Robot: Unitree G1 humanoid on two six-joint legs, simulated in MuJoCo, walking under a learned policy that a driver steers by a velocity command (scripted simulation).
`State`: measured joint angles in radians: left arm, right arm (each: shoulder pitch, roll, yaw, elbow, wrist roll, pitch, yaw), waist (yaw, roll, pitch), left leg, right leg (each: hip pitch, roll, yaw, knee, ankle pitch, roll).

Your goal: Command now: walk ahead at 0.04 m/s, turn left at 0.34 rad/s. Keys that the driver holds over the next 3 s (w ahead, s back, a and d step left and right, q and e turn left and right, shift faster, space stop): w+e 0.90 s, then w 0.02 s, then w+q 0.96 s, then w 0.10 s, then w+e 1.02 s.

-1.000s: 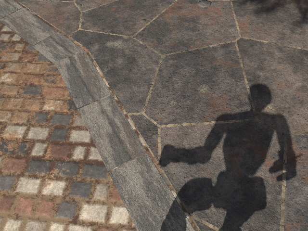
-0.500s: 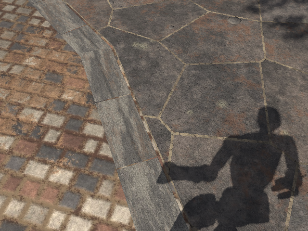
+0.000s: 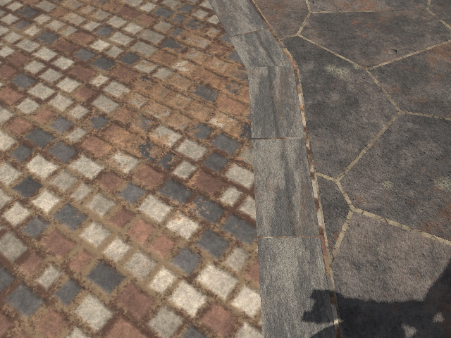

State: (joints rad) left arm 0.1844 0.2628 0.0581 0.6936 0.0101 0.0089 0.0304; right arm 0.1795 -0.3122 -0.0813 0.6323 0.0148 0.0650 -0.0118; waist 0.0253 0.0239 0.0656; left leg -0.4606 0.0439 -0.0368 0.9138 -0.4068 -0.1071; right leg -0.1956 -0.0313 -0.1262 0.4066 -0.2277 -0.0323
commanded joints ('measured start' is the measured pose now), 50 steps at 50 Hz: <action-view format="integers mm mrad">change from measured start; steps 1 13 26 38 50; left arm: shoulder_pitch -5 -16 -202 23 166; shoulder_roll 210 156 59 158 187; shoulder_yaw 59 45 -4 39 35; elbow -49 -4 -112 -94 9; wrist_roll -15 -43 -39 -15 -32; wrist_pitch -8 -49 -58 -75 -77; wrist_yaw -14 -44 -105 -59 -24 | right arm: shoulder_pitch -51 104 197 97 -178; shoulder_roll -59 -68 -140 -121 -53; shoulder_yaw -3 -1 -37 -4 31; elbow -97 8 100 -8 -60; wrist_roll -4 -21 1 -18 -6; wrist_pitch -17 -148 -141 -193 -191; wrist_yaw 5 -5 -7 -1 36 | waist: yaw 23 -59 -108 -40 73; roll -166 125 37 -69 -117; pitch -132 52 89 -109 -37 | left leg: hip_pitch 47 462 534 -172 -89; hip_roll -13 226 252 89 11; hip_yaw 49 -167 185 -60 2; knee -145 -803 -767 274 -358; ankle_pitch -27 41 489 121 558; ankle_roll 25 264 253 103 60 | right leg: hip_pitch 113 -617 -527 75 30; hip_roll -261 -30 -43 -136 -111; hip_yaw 194 254 89 520 378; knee -107 692 256 -179 -153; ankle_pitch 310 -19 151 109 137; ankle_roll -223 30 -1 -258 -190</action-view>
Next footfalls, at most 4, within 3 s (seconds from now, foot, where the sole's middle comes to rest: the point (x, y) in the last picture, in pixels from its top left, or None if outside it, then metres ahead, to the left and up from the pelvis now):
0.12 left None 0.04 0.15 -0.78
0.62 right None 0.32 -0.14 -0.78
1.14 left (270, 265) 0.67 -0.07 -0.78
1.64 right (347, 211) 0.88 -0.34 -0.78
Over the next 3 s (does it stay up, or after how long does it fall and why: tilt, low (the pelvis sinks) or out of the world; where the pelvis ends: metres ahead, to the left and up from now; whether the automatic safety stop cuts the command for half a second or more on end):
stays up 1.44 -0.29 0.00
